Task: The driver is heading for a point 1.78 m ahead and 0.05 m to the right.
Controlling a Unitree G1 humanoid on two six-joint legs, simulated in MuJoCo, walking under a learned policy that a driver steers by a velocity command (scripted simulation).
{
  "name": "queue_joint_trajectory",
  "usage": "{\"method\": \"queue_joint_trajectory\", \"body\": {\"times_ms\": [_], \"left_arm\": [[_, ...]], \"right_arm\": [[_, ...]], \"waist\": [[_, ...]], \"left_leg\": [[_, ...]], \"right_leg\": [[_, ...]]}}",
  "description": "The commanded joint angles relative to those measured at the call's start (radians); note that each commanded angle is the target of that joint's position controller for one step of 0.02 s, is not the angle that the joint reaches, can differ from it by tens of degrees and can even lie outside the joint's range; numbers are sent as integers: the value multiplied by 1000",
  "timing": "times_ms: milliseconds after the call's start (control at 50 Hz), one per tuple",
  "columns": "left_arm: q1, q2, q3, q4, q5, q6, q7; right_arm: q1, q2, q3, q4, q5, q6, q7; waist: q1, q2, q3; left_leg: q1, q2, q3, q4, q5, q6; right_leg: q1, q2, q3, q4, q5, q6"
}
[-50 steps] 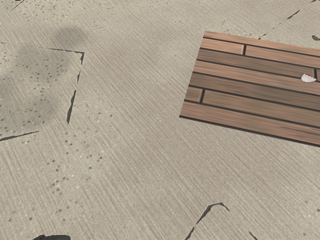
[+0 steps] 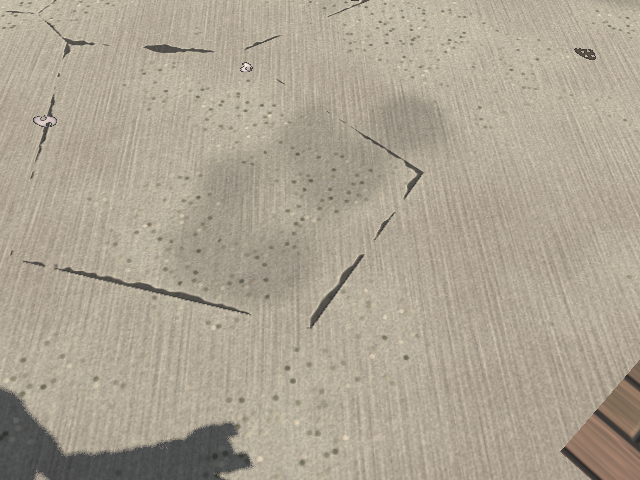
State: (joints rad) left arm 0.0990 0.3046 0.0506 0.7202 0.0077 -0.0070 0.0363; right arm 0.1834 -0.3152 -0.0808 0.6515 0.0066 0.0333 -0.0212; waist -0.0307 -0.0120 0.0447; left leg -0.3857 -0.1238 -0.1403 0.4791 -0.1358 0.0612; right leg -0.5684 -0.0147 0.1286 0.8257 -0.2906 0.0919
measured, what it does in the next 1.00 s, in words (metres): steps on the spot, turning left: right foot, then left foot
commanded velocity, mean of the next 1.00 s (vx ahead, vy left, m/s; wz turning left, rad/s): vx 0.02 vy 0.00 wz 0.28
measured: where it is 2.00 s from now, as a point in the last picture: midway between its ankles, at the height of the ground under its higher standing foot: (288, 435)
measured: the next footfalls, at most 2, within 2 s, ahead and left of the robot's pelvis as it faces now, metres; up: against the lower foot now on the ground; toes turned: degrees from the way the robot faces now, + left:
right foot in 0.12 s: +0.11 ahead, -0.14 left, +0.00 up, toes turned +13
left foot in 0.50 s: +0.03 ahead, +0.11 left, +0.00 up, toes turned +13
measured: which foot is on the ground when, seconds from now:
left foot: down 0.00-0.12, up 0.14-0.48, down 0.50-1.00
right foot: up 0.00-0.10, down 0.12-1.00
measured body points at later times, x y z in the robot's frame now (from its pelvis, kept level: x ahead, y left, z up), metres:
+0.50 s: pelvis +0.03 -0.02 +0.00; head +0.06 -0.01 +0.45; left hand +0.08 +0.28 -0.11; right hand +0.26 -0.24 -0.09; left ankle -0.01 +0.10 -0.74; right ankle +0.07 -0.16 -0.74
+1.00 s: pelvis +0.04 +0.01 +0.00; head +0.04 +0.01 +0.45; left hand +0.05 +0.30 -0.13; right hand +0.23 -0.21 -0.11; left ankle +0.00 +0.10 -0.74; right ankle +0.08 -0.15 -0.74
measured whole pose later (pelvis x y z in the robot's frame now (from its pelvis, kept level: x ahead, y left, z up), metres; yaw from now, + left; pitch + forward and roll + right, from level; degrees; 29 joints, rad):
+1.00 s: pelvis +0.04 +0.01 +0.00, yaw +15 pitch -1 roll +0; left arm 0.20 0.28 0.04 0.92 0.01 -0.01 0.03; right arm 0.18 -0.24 -0.03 0.79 -0.01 0.02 -0.01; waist 0.02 0.00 0.03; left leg -0.17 -0.04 -0.03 0.48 -0.28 0.03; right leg -0.18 -0.07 0.00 0.45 -0.25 0.06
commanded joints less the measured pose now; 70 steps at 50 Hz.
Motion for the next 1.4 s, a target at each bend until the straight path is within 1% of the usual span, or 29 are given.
{"method": "queue_joint_trajectory", "body": {"times_ms": [20, 100, 120, 140, 160, 180, 220, 320, 420, 460, 480, 500, 520, 540, 560, 620, 680, 960, 1000, 1060, 1120, 1180, 1220, 1240, 1260, 1280, 1300, 1360, 1400], "left_arm": [[20, 88, 26, -61, -5, -16, -5], [86, 104, 41, -47, -9, -42, -20], [105, 163, 57, -51, 6, -40, -16], [65, 249, 75, -53, 32, -24, -11], [76, 193, 68, -64, 41, -23, -11], [49, 142, 53, -80, 33, -23, -7], [-2, 101, 42, -89, 4, -16, -1], [53, 124, 48, -65, 6, 8, 4], [50, 161, 58, -45, -17, 13, -16], [36, 152, 51, -33, -34, 14, -19], [82, 127, 41, -9, -37, 9, -21], [116, 78, 23, -6, -5, -1, -29], [136, 19, 2, -20, 28, -15, -38], [55, 64, 9, -28, 21, -13, -27], [35, 86, 16, -25, 9, -10, -25], [49, 85, 13, 1, 17, -1, -19], [80, 108, 15, 37, 8, -6, -28], [92, 88, 11, 156, 2, -10, -3], [104, 76, 9, 177, -4, -6, 1], [33, 62, 8, 143, -21, -24, 0], [16, 77, 16, 126, -44, -66, -26], [102, 61, 15, 173, -40, -94, -51], [287, 74, 32, 263, -24, -90, -53], [400, 135, 47, 279, -22, -88, -44], [454, 239, 65, 278, -16, -94, -54], [369, 167, 41, 254, -12, -104, -55], [302, 116, 28, 230, -15, -109, -51], [250, 70, 5, 209, -7, -105, -55], [289, 69, 1, 222, -6, -98, -52]], "right_arm": [[-37, -156, -43, -83, 0, -2, -8], [-47, -132, -34, -92, 17, 9, -9], [-8, -88, -21, -95, 12, 10, -9], [41, -63, -16, -116, 14, 4, -5], [32, -154, -41, -109, -3, -8, -2], [41, -196, -59, -88, 5, -7, 0], [56, -162, -58, -59, 9, 18, -7], [-32, -59, -20, -103, 12, 22, 0], [-30, -61, -12, -99, 6, 20, 14], [28, -51, -12, -66, 3, 18, 20], [32, -66, -13, -63, -2, 17, 19], [46, -116, -19, -72, -9, 17, 10], [-26, -157, -18, -90, -25, 20, 3], [-37, -89, -3, -89, -38, 7, 11], [-62, -60, 8, -77, -43, -7, 16], [-84, -63, 12, -51, -26, -28, 15], [-49, -37, 24, -32, -31, -26, 17], [-30, -32, 19, 76, -18, -29, 10], [-2, -47, 12, 103, -13, -24, 4], [72, -125, -13, 129, 1, -26, 0], [89, -110, -13, 143, 6, -62, -4], [-2, -115, -14, 126, 29, -68, 2], [-24, -76, -3, 122, 17, -65, 5], [-42, -1, 21, 106, -1, -72, 11], [-47, 1, 19, 58, 12, -91, 4], [-24, -65, 3, 75, 36, -106, 4], [-8, -78, 0, 88, 45, -118, 12], [-28, -66, -6, 106, 15, -126, 23], [-42, -32, -1, 107, 8, -119, 35]], "waist": [[19, 163, -160], [60, 172, -160], [42, 67, -186], [-26, -240, -140], [17, -247, -148], [12, -159, -142], [4, -105, -105], [58, -163, -116], [67, -200, -138], [28, -177, -125], [28, -144, -122], [50, -3, -174], [106, 228, -162], [37, 203, -158], [47, 176, -123], [57, 182, -84], [45, 77, -51], [51, 25, -61], [43, 53, -68], [-10, 173, 59], [-7, 199, 91], [63, 124, 38], [136, 67, -34], [174, -115, -66], [174, -325, -74], [132, -177, -9], [103, -128, 50], [76, -76, 55], [79, -87, 32]], "left_leg": [[91, 233, -288, -119, 12, 149], [120, 192, -339, -8, 94, 92], [39, 133, -272, 116, -106, 39], [-172, -38, -57, 297, -431, -27], [-229, 9, -16, 543, -510, -78], [-227, 41, -21, 653, -448, -97], [-250, 63, 7, 738, -346, -133], [-184, 88, 86, 528, -302, -161], [28, 103, 146, 205, -265, -128], [164, 87, 176, -54, -72, -86], [266, 102, 144, -156, 34, -56], [409, 239, -22, -148, 234, -17], [380, 392, -162, -103, 393, 99], [276, 404, -177, -129, 250, 172], [253, 357, -142, -140, 155, 148], [209, 271, -69, -121, 72, 55], [171, 216, -32, -127, -63, 9], [207, 178, 12, -99, 102, 3], [208, 170, 3, -133, -172, 20], [175, 319, -247, -290, -652, 134], [247, 424, -358, -329, -551, 189], [176, 344, -177, -275, -341, 128], [-1, 238, -29, -108, -239, 70], [-131, 135, 100, 199, -232, -4], [-332, 38, 125, 468, -430, -41], [-411, 113, 36, 624, -428, -26], [-460, 159, 28, 660, -314, -6], [-413, 234, 69, 582, -93, -4], [-383, 228, 112, 531, -26, -29]], "right_leg": [[119, 35, -18, -91, 6, -6], [299, 25, -31, -428, 140, -56], [419, -136, 85, -476, 207, -114], [475, -331, 314, -500, 438, -268], [452, -417, 409, -508, 507, -370], [436, -376, 314, -487, 504, -355], [433, -271, 150, -462, 453, -282], [486, -227, 25, -467, 506, -303], [462, -254, 18, -444, 509, -312], [413, -231, -4, -403, 453, -275], [354, -207, -21, -384, 372, -219], [259, -145, -83, -282, 183, -132], [163, -56, -166, -235, -109, -50], [212, -59, -127, -207, -180, -25], [226, -59, -121, -217, -134, -25], [318, -62, -104, -363, 127, -21], [360, -62, -115, -383, 155, -45], [414, -65, -117, -415, 208, -35], [391, -24, -168, -369, 37, -41], [161, 15, -194, -171, -145, -77], [10, -59, -101, -35, -238, -150], [246, -39, -156, -279, -51, -179], [584, 15, -179, -354, 103, -153], [702, -162, 78, -483, -36, -203], [763, -368, 522, -654, -215, -354], [710, -395, 551, -672, -331, -381], [684, -353, 448, -671, -328, -345], [631, -251, 194, -688, 6, -263], [629, -211, 82, -684, 255, -261]]}}
Over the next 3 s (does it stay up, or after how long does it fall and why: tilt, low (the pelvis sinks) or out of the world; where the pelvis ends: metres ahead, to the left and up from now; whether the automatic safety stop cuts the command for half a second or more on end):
stays up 1.05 0.08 0.01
